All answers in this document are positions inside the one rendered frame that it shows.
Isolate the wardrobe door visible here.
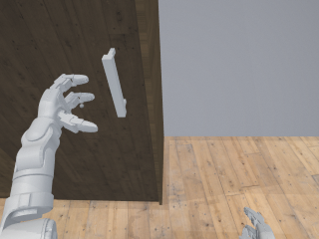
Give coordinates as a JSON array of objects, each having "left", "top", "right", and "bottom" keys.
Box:
[
  {"left": 0, "top": 0, "right": 159, "bottom": 202},
  {"left": 0, "top": 148, "right": 16, "bottom": 193}
]

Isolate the robot right hand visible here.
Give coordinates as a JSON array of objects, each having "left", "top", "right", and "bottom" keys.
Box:
[{"left": 238, "top": 206, "right": 276, "bottom": 239}]

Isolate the handle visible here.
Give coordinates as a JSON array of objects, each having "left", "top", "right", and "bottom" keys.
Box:
[{"left": 102, "top": 48, "right": 127, "bottom": 118}]

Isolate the robot left hand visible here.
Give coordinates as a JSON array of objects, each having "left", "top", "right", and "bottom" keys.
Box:
[{"left": 37, "top": 74, "right": 98, "bottom": 133}]

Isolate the left robot forearm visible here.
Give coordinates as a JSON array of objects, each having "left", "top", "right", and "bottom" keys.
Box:
[{"left": 0, "top": 117, "right": 62, "bottom": 236}]

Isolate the robot left upper arm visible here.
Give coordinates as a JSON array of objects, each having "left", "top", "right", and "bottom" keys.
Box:
[{"left": 0, "top": 218, "right": 58, "bottom": 239}]

